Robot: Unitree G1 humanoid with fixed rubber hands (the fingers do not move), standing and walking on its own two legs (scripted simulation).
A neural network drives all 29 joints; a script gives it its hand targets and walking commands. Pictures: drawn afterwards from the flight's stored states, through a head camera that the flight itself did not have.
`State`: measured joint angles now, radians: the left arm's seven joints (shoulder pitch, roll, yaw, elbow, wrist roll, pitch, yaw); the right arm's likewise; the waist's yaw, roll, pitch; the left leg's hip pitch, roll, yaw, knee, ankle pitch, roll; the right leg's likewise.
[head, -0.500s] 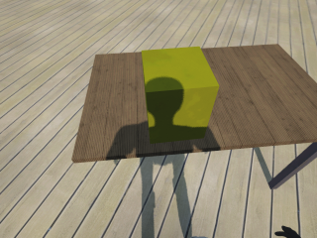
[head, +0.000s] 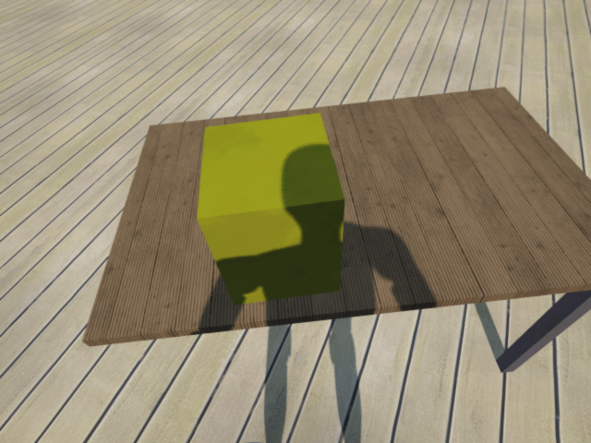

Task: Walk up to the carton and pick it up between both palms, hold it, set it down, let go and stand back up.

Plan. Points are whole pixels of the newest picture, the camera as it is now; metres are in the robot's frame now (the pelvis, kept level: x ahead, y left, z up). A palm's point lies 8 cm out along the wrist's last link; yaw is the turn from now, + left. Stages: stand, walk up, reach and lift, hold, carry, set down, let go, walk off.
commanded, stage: walk up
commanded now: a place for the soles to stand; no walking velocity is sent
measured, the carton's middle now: (275, 212) +0.49 +0.07 +0.00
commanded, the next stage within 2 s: reach and lift in 1.66 s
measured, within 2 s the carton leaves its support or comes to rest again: neither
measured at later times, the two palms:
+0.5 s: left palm out of the picture +0.07 +0.36 -0.11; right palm out of the picture +0.12 -0.25 -0.09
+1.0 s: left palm out of the picture +0.06 +0.34 -0.10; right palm out of the picture +0.10 -0.25 -0.10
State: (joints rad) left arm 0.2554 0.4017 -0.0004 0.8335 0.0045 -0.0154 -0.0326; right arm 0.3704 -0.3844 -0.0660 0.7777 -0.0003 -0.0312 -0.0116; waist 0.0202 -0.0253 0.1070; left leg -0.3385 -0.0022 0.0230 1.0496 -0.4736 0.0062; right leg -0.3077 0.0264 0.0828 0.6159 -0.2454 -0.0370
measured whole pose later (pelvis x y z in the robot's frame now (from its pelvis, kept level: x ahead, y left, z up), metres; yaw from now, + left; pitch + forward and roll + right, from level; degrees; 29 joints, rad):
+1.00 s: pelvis -0.01 +0.05 +0.00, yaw +0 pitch -1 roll -1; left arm 0.25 0.37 0.00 0.83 0.00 -0.01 -0.01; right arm 0.20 -0.38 -0.04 0.78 0.00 -0.01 0.00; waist -0.01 0.04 0.09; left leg -0.36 0.01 0.02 0.58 -0.19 0.01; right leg -0.22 0.04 0.07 0.59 -0.35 -0.01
